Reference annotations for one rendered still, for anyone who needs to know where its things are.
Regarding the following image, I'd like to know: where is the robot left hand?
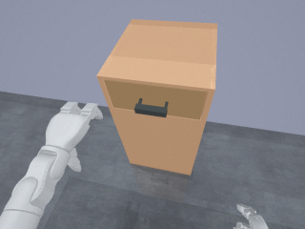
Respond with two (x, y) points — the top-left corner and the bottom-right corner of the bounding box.
(45, 101), (103, 172)

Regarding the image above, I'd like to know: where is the left robot forearm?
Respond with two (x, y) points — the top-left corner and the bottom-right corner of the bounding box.
(0, 145), (71, 229)

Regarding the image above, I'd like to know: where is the cabinet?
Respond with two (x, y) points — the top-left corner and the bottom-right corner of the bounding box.
(96, 19), (217, 176)

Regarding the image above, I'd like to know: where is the handle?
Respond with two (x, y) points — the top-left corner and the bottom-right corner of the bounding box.
(134, 98), (169, 118)

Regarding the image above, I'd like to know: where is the drawer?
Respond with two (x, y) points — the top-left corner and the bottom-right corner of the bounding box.
(104, 79), (207, 120)

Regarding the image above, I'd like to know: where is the robot right hand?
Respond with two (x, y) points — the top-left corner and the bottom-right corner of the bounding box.
(233, 203), (269, 229)

